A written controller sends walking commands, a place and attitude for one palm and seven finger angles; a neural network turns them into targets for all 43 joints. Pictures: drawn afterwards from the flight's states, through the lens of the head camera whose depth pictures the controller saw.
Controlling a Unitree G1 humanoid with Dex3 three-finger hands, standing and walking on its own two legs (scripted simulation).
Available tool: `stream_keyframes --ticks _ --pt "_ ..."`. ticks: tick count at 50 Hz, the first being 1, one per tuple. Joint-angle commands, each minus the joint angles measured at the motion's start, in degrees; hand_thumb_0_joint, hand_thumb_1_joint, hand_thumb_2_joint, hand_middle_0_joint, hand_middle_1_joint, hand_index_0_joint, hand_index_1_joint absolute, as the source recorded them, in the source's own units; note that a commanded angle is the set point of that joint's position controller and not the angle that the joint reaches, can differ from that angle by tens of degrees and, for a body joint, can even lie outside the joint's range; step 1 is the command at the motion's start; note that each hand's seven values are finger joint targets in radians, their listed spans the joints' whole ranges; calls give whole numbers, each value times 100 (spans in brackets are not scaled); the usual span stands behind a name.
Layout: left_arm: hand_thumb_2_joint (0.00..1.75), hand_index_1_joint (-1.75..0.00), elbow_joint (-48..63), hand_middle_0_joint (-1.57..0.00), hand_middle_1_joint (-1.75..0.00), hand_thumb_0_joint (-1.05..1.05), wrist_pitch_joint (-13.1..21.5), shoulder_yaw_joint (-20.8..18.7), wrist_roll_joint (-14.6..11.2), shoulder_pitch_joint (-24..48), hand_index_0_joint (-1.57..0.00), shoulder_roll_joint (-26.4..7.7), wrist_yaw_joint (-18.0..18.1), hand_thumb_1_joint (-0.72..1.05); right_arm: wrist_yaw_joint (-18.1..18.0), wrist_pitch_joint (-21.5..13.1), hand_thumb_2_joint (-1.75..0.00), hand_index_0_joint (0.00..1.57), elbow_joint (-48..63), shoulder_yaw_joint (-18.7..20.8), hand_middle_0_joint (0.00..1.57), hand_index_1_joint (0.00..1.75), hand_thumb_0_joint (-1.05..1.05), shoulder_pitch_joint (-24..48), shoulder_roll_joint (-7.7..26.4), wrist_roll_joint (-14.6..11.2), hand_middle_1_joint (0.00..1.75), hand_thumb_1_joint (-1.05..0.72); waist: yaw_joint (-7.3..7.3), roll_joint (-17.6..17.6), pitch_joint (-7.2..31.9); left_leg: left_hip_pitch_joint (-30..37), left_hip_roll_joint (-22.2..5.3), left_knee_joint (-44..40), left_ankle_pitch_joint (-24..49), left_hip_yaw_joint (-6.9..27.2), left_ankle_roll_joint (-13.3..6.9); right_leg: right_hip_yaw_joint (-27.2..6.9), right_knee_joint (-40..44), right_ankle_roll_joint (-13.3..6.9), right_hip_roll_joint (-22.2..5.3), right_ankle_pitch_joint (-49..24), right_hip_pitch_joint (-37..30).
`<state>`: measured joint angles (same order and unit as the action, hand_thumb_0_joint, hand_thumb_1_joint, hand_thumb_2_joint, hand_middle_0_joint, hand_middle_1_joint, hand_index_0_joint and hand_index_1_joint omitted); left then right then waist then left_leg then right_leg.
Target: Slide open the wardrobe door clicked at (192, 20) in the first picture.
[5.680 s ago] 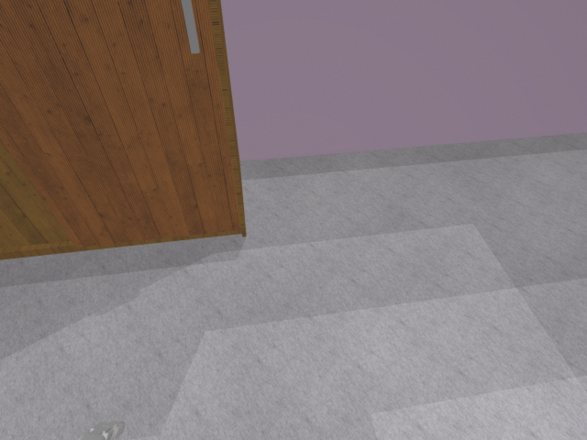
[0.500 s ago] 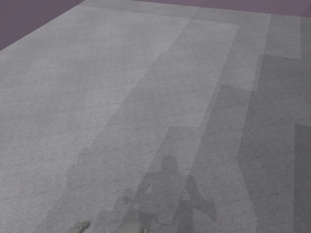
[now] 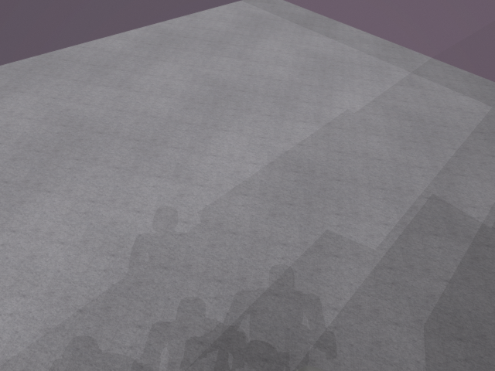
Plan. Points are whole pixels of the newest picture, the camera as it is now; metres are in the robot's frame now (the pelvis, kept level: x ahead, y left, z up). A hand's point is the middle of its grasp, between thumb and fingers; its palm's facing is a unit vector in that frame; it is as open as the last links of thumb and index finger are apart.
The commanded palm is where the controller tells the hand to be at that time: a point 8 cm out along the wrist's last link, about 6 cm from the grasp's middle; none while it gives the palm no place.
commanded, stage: walk to a spot facing it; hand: right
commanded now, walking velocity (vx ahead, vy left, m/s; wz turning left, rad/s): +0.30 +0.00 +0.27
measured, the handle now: out of the picture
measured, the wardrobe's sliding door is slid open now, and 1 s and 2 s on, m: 0.00 0.00 0.00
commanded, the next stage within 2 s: turn to face it in 0.44 s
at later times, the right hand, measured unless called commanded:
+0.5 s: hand (376, 344) +0.23 -0.25 -0.18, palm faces -0.15 +0.97 -0.17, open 7.4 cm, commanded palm none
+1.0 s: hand (339, 283) +0.35 -0.19 -0.17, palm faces -0.11 +0.98 -0.17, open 7.3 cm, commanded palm none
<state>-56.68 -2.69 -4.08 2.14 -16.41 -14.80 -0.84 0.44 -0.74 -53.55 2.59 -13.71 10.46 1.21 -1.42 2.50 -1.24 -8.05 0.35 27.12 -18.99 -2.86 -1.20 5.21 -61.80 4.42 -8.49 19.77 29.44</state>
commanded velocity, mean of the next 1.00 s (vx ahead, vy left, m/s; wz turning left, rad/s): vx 0.06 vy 0.00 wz -0.04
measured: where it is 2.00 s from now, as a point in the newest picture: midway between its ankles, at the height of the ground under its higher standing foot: outside the picture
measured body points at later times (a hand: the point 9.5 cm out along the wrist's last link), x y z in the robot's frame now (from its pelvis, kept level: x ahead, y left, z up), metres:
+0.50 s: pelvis +0.15 -0.06 +0.00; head +0.18 -0.08 +0.45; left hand +0.17 +0.19 -0.13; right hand +0.24 -0.30 -0.16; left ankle +0.10 +0.07 -0.63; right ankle +0.20 -0.13 -0.74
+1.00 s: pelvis +0.21 -0.04 -0.01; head +0.24 -0.05 +0.44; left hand +0.18 +0.18 -0.16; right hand +0.36 -0.24 -0.16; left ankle +0.19 +0.10 -0.74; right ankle +0.22 -0.14 -0.70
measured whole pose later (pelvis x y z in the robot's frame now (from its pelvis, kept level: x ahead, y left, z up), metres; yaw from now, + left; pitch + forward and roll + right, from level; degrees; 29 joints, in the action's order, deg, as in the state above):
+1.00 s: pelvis +0.21 -0.04 -0.01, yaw +6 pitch +0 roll +1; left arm -59.0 -3.2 -3.3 0.9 -16.9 -8.1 -0.7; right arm -2.0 -0.2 -54.4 2.5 -6.7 7.8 2.0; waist -2.3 -0.4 -2.9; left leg -13.5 -8.5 33.2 -17.8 -13.5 2.6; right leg 6.5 -51.3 3.1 -4.3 27.3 22.8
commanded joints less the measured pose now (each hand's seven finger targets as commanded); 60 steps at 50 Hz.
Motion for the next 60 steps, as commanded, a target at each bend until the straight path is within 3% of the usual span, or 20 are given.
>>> stream_keyframes --ticks 1,10,12,14,15,17,20,22,27,34,36,38,40,44,49,51,52,53,55,60 --pt "90 -30 664 -20 -30 0 324 -65 -42 600 -20 -268 -39 90 -55 -245 -90 20 19 228 20 30 0 -390 1042 -11 30 -90 181 -943 -454 309 -1348 -1428 1722 1209 -761 -53 359 109 -18 -526 935" --pt "90 -30 820 -20 -30 0 514 21 -107 962 -20 -179 -43 90 -122 -225 -90 20 -282 266 20 30 0 -491 1120 16 30 -90 178 -1050 -345 253 -1286 -874 2303 1340 -700 110 2353 -164 358 -532 -416" --pt "90 -30 421 -20 -30 0 593 -62 -71 -290 -20 -474 87 90 -108 -204 -90 20 -269 291 20 30 0 -322 1039 -27 30 -90 -382 -511 147 -366 -836 613 2630 1088 -427 95 3291 -218 480 -1041 -2315" --pt "90 -30 176 -20 -30 0 597 -235 7 -1453 -20 -1521 182 90 -1 -149 -90 20 -63 229 20 30 0 -754 473 -126 30 -90 -525 2056 1227 -2277 359 3932 -1660 164 62 -2948 4357 -1085 -2127 -901 -4053" --pt "90 -30 176 -20 -30 0 566 -154 -53 -1065 -20 -1256 220 90 -29 -92 -90 20 -105 247 20 30 0 -546 626 -63 30 -90 -480 1666 1137 -2383 69 4735 -1487 646 35 -3009 4754 -1050 -2220 41 -3383" --pt "90 -30 432 -20 -30 0 580 -8 -59 -213 -20 -637 225 90 96 -39 -90 20 -44 281 20 30 0 42 560 2 30 -90 -193 544 -224 -2542 -450 4933 -546 484 95 -1975 4959 -989 -1761 94 -1833" --pt "90 -30 450 -20 -30 0 619 76 -94 222 -20 -281 263 90 125 199 -90 20 -194 310 20 30 0 -487 300 16 30 -90 232 552 -127 -2065 -528 4676 96 297 290 -392 4860 -765 -1229 -1282 -1364" --pt "90 -30 435 -20 -30 0 612 56 -114 224 -20 -256 269 90 113 283 -90 20 -153 343 20 30 0 -537 260 8 30 -90 285 456 48 -2117 -567 4578 252 252 365 -30 4780 -891 -1231 -1706 -1472" --pt "90 -30 312 -20 -30 0 559 -31 -101 -30 -20 -284 258 90 96 367 -90 20 182 343 20 30 0 56 219 33 30 -90 121 274 15 -2508 -689 3745 361 123 524 322 4624 -1129 -1343 -2554 -2085" --pt "90 -30 -208 -20 -30 0 481 14 -45 -376 -20 -260 204 90 -131 115 -90 20 -16 16 20 30 0 263 24 24 30 -90 39 561 261 -956 -399 708 370 -329 384 146 3926 -1156 -946 -3585 -2229" --pt "90 -30 -311 -20 -30 0 455 32 -105 -470 -20 -107 174 90 -186 4 -90 20 -203 21 20 30 0 7 287 22 30 -90 190 220 374 -138 -496 -491 1465 -341 363 117 3449 -745 -626 -3185 -2061" --pt "90 -30 -217 -20 -30 0 404 121 -175 -546 -20 316 112 90 -280 -105 -90 20 -370 89 20 30 0 -327 874 26 30 -90 210 -875 726 1117 -2063 -138 4311 704 -167 547 2699 -240 1 -660 -748" --pt "90 -30 9 -20 -30 0 194 101 -180 -85 -20 265 137 90 -286 -105 -90 20 -366 215 20 30 0 -436 1148 2 30 -90 480 -1949 695 813 -2574 -453 4870 971 -881 141 1285 -178 341 1691 -334" --pt "90 -30 -25 -20 -30 0 85 -2 -166 -147 -20 251 80 90 -327 -5 -90 20 -67 219 20 30 0 320 939 48 30 -90 162 -1179 241 199 -2239 -471 3612 -11 -652 -143 192 -118 373 1062 -77" --pt "90 -30 262 -20 -30 0 87 -54 -125 -167 -20 262 -9 90 -313 69 -90 20 178 348 20 30 0 582 963 79 30 -90 30 -1422 84 -453 -2177 -142 2230 -505 -323 214 1677 -105 361 428 -646" --pt "90 -30 259 -20 -30 0 116 -115 -99 -493 -20 59 -32 90 -278 136 -90 20 237 356 20 30 0 626 935 11 30 -90 -162 -778 251 -769 -1940 620 1457 -787 -14 344 2854 -143 493 -657 -1474" --pt "90 -30 266 -20 -30 0 160 -205 -73 -737 -20 -338 -38 90 -247 203 -90 20 361 338 20 30 0 533 750 -38 30 -90 -257 410 339 -1425 -1492 1622 337 -925 285 -599 3584 -400 -24 -1444 -1916" --pt "90 -30 364 -20 -30 0 198 -344 -28 -933 -20 -979 -1 90 -206 240 -90 20 647 268 20 30 0 644 388 -81 30 -90 -398 2016 199 -2651 -716 3016 -1968 -925 721 -2669 4303 -1179 -1446 -2770 -2119" --pt "90 -30 341 -20 -30 0 233 -370 -28 -771 -20 -1067 134 90 -213 265 -90 20 762 273 20 30 0 1170 409 -6 30 -90 -418 1214 332 -3018 -701 4430 -1453 198 548 -3098 4492 -1474 -1488 -1775 -1853" --pt "90 -30 710 -20 -30 0 318 -198 -63 259 -20 -756 174 90 -124 257 -90 20 423 307 20 30 0 612 642 -23 30 -90 6 406 373 -2477 -697 3881 -302 268 654 -1812 4333 -1292 -665 -2305 -1911"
